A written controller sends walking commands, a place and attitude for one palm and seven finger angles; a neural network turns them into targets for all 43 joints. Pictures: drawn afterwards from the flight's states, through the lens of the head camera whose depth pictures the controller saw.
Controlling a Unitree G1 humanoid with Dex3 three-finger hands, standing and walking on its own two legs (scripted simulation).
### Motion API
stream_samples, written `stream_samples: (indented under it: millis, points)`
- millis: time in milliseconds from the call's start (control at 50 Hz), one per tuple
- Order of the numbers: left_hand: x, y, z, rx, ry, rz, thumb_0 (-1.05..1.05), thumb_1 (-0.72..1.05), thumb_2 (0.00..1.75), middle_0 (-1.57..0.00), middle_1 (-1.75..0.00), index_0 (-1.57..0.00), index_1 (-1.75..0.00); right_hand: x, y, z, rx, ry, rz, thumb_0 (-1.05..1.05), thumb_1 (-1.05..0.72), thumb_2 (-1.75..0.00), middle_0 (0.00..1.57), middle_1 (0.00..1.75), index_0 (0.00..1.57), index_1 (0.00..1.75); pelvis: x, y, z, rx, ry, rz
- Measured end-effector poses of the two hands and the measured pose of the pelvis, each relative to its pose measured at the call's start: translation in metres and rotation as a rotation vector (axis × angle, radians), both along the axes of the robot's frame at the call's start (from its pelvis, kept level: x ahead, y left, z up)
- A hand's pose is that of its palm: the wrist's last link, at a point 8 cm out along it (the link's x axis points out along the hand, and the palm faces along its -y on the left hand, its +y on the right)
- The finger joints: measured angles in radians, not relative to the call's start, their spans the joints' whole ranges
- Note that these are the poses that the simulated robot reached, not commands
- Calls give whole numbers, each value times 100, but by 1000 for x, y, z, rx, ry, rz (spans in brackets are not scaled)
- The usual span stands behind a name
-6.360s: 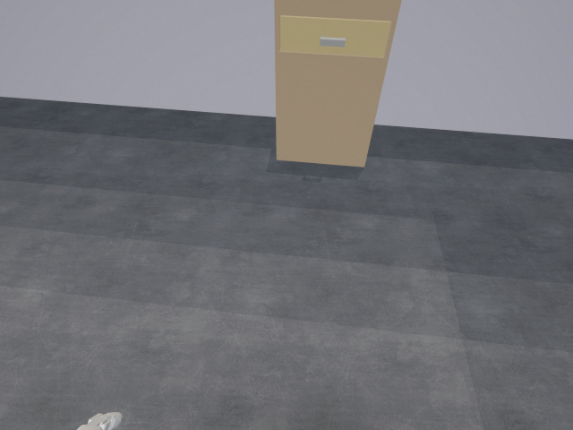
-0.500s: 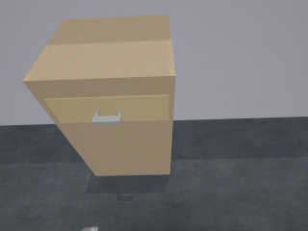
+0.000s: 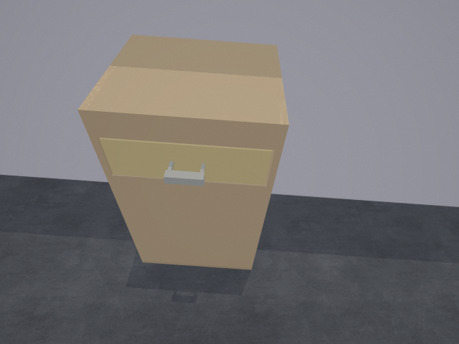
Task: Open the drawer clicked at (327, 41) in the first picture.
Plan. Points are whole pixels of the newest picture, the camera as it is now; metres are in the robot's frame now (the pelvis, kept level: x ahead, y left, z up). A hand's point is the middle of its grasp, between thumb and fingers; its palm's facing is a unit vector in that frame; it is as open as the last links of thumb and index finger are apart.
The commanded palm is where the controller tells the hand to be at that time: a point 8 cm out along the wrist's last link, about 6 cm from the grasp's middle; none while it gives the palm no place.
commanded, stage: come to a stop and stand still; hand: left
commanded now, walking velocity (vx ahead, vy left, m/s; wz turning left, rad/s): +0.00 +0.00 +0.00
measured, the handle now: (185, 171) +0.55 +0.16 -0.09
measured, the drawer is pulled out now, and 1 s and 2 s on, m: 0.00 0.00 0.00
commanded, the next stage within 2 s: look again from close up in 0.30 s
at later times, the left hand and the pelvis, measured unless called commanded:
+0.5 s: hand out of the picture +0.02 +0.15 -0.18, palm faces +0.00 -0.97 -0.22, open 7.4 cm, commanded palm none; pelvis +0.01 -0.02 -0.01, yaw -1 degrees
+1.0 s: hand out of the picture +0.00 +0.13 -0.18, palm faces +0.01 -0.98 -0.18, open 7.4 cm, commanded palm +0.11 +0.18 -0.07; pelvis +0.01 -0.03 -0.01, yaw -1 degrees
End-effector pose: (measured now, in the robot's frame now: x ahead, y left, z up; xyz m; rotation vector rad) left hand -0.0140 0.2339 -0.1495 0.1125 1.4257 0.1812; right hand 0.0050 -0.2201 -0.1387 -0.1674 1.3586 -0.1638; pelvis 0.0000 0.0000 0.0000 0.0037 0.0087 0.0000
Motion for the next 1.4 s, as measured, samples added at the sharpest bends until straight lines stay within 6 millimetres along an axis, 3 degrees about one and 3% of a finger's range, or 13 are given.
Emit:
stream_samples:
  millis: [140,260,520,740,1000,1040,1100,1140,1200,1240,1300,1360,1400]
  points:
    - [-10,-27,1,12,50,-56,1,91,90,-19,-30,-20,-30,-16,-10,-18,44,45,-40,1,-92,-90,20,30,20,30,-3,-10,-7,-13,9,-24]
    - [2,-40,-1,2,6,-69,1,90,90,-20,-30,-20,-30,-16,-9,-24,68,24,-36,1,-91,-90,20,30,20,30,4,-14,-11,-11,-2,-14]
    - [30,-35,3,42,-80,-71,1,91,90,-20,-30,-20,-30,-18,-7,-28,91,33,-28,1,-91,-90,20,30,20,30,9,-25,-11,4,-27,-14]
    - [21,-43,0,17,-35,-54,1,91,90,-19,-30,-20,-30,-23,-17,-22,66,83,-24,0,-91,-90,20,30,20,30,12,-29,-9,5,-18,-14]
    - [14,-50,-3,-6,-1,-45,1,91,90,-20,-30,-20,-30,-7,-18,-19,51,65,-20,0,-91,-90,19,30,19,30,15,-27,-8,-4,-9,-18]
    - [35,-38,13,66,-95,-159,4,93,89,-20,-30,-20,-30,2,-25,-15,8,-20,-17,2,-93,-90,20,30,20,30,13,-25,-9,-4,-7,-44]
    - [92,-13,62,261,-396,-232,6,94,89,-20,-31,-21,-31,31,-38,-10,-41,-230,-38,3,-93,-90,20,30,20,30,8,-20,-11,11,9,-30]
    - [132,-8,99,394,-574,-351,6,91,88,-20,-33,-21,-33,58,-44,-6,-51,-360,-15,3,-93,-90,20,30,20,30,2,-17,-14,16,30,-20]
    - [185,-21,147,616,-814,-585,4,86,86,-20,-36,-20,-35,101,-50,5,-55,-539,48,2,-92,-90,20,30,20,30,-9,-14,-20,22,74,-13]
    - [204,-39,164,741,-928,-716,3,81,84,-20,-38,-20,-38,127,-52,17,-52,-630,83,2,-92,-90,20,30,20,30,-16,-13,-25,27,98,-24]
    - [203,-68,163,826,-1007,-866,2,74,82,-20,-42,-21,-42,156,-50,35,-36,-697,127,2,-91,-90,20,30,20,30,-23,-15,-30,39,126,-55]
    - [180,-84,142,846,-1001,-964,1,67,79,-21,-46,-21,-46,177,-45,46,-28,-702,193,1,-91,-90,19,30,19,30,-30,-20,-36,50,141,-62]
    - [161,-83,128,880,-961,-1005,1,61,77,-22,-49,-22,-49,187,-39,49,-28,-688,240,1,-91,-90,19,30,19,30,-34,-23,-40,49,144,-56]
